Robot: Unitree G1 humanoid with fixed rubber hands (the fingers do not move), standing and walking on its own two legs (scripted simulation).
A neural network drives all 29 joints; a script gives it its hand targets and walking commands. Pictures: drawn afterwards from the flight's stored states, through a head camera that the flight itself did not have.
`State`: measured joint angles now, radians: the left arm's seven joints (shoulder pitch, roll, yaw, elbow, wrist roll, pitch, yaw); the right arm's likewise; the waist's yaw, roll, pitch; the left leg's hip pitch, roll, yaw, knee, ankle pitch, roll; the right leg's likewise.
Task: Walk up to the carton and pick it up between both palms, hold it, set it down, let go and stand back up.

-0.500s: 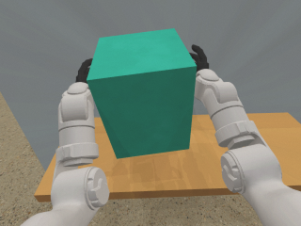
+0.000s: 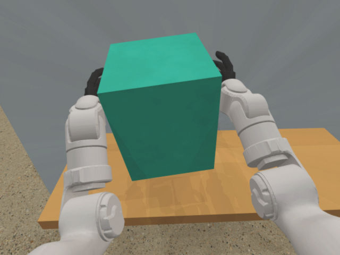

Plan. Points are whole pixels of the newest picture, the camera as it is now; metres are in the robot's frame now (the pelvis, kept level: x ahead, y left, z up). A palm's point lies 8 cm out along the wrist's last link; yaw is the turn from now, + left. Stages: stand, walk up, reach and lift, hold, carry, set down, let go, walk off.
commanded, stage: hold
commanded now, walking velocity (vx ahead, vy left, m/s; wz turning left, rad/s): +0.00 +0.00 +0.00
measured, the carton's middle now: (163, 107) +0.38 -0.01 +0.23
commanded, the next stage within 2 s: none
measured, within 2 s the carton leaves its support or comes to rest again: neither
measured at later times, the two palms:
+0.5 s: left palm (97, 100) +0.37 +0.14 +0.27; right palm (228, 85) +0.37 -0.15 +0.29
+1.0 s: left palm (95, 104) +0.38 +0.14 +0.25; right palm (224, 87) +0.37 -0.15 +0.28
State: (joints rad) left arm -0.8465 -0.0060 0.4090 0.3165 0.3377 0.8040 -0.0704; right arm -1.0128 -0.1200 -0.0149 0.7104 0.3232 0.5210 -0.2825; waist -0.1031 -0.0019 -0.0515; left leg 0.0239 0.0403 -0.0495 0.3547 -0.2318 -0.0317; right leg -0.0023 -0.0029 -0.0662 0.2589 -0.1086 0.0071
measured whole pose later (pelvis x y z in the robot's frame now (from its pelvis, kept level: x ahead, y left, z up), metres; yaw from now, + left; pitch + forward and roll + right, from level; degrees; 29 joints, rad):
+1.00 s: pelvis +0.00 +0.00 +0.00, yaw +0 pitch -8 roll -1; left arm -0.85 0.00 0.40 0.34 0.34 0.80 -0.08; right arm -1.02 -0.11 -0.03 0.74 0.31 0.52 -0.28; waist -0.11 -0.01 -0.05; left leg 0.02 0.04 -0.05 0.36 -0.23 -0.03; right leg -0.01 -0.01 -0.06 0.27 -0.11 0.01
